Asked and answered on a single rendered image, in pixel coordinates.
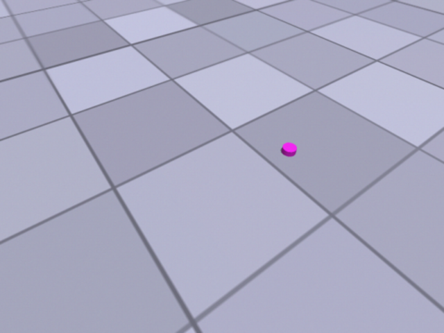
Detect tin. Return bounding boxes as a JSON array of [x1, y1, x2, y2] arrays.
[[282, 143, 297, 157]]

